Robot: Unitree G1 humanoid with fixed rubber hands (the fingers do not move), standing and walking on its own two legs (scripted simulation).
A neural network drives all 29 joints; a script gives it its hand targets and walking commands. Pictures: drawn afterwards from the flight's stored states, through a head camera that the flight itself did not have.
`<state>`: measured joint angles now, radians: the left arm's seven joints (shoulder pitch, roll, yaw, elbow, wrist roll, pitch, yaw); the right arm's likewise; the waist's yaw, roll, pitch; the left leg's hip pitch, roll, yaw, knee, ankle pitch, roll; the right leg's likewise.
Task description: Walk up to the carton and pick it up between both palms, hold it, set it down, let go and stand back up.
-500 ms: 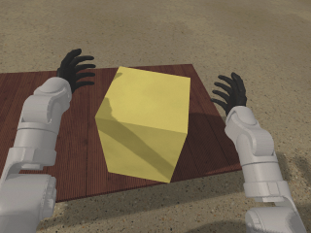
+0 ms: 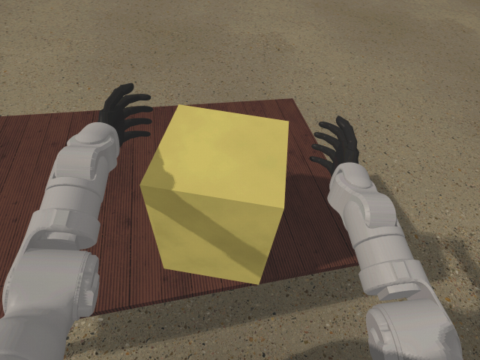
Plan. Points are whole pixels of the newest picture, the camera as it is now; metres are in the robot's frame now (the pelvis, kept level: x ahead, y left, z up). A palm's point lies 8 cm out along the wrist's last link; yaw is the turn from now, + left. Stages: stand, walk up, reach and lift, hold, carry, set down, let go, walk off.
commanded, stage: reach and lift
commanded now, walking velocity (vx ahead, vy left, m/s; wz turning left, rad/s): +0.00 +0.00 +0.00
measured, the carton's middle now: (221, 200) +0.40 +0.01 +0.00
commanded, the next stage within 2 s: none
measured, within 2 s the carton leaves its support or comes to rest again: neither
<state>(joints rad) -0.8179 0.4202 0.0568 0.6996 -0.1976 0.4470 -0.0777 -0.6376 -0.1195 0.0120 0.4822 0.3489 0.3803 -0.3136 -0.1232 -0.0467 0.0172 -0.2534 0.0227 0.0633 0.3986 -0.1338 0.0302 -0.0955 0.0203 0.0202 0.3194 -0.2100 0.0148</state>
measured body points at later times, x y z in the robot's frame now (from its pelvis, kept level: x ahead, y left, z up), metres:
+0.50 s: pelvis +0.00 +0.00 -0.01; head +0.03 +0.03 +0.44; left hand +0.44 +0.18 +0.06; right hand +0.38 -0.17 +0.06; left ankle +0.05 +0.10 -0.75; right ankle -0.02 -0.13 -0.75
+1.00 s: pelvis +0.00 +0.01 -0.01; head +0.04 +0.05 +0.43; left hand +0.44 +0.16 +0.04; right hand +0.38 -0.15 +0.04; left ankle +0.05 +0.10 -0.75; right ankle -0.02 -0.13 -0.75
